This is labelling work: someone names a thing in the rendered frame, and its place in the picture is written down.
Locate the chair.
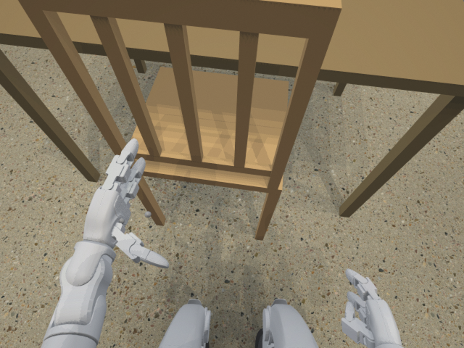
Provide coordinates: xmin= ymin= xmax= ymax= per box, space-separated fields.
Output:
xmin=18 ymin=0 xmax=342 ymax=241

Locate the robot left hand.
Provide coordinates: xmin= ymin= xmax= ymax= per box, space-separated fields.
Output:
xmin=83 ymin=138 xmax=169 ymax=268

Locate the table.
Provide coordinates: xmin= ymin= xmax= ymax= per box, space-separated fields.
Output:
xmin=0 ymin=0 xmax=464 ymax=218

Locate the robot right shin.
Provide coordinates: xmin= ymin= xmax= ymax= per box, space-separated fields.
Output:
xmin=262 ymin=299 xmax=287 ymax=348

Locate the left robot forearm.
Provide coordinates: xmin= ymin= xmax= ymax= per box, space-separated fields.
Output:
xmin=41 ymin=240 xmax=116 ymax=348

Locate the left robot thigh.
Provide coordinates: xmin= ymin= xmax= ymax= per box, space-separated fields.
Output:
xmin=158 ymin=304 xmax=211 ymax=348

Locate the robot right hand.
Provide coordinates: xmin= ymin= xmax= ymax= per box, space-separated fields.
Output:
xmin=341 ymin=268 xmax=402 ymax=348

